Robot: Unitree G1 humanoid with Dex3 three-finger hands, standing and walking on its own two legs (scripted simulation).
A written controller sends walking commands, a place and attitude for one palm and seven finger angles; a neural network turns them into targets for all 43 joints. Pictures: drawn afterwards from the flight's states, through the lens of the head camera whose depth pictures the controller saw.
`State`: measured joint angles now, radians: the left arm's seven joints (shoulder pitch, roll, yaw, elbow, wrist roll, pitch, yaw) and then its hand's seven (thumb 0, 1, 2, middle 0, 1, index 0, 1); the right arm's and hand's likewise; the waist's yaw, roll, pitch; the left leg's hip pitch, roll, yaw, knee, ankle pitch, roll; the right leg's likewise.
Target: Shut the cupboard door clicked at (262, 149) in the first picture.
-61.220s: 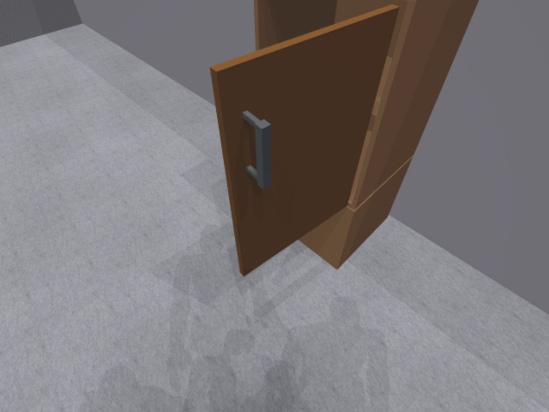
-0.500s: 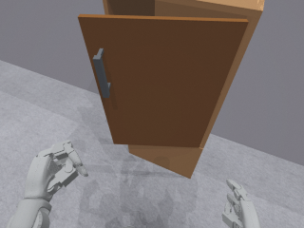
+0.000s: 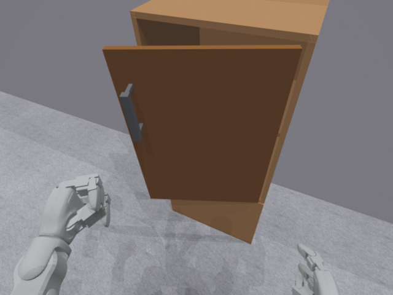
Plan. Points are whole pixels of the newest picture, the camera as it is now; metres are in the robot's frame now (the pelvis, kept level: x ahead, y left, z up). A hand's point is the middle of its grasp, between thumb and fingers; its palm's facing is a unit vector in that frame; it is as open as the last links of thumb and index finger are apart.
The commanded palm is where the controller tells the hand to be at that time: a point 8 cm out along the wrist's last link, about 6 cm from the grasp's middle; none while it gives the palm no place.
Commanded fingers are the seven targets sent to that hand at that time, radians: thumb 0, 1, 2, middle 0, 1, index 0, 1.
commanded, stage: raise the hand and make a fist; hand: left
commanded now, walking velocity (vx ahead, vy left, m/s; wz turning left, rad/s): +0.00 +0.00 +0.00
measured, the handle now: (133, 113) +0.50 +0.21 +0.12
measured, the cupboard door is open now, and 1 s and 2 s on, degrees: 22 22 22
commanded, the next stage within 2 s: bring the fist close to the handle in 0.24 s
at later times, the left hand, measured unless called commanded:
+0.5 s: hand (100, 207) +0.24 +0.19 +0.11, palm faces +0.09 -0.99 -0.05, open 3.1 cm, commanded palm +0.23 +0.23 +0.12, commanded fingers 0.00 0.90 0.90 -1.30 -1.50 -1.30 -1.50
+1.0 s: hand (122, 161) +0.34 +0.18 +0.12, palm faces +0.05 -1.00 -0.03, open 3.1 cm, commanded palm +0.32 +0.23 +0.12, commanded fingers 0.00 0.90 0.90 -1.30 -1.50 -1.30 -1.50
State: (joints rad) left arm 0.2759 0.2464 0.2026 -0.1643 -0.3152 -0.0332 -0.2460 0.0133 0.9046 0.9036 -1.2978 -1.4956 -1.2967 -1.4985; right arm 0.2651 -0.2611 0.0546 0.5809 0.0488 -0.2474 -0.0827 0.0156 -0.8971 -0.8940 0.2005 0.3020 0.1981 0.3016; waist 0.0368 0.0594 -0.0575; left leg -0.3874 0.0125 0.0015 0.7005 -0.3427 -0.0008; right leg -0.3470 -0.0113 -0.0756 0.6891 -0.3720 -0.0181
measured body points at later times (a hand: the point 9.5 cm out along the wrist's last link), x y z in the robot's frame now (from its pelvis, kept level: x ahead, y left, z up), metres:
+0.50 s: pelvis -0.01 +0.00 +0.00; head +0.00 -0.02 +0.45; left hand +0.23 +0.25 +0.12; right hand +0.17 -0.23 -0.07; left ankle +0.01 +0.12 -0.72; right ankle -0.01 -0.10 -0.72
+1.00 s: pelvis +0.01 +0.00 +0.00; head +0.02 -0.01 +0.45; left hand +0.33 +0.24 +0.12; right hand +0.16 -0.24 -0.09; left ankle +0.01 +0.12 -0.72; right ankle -0.01 -0.10 -0.72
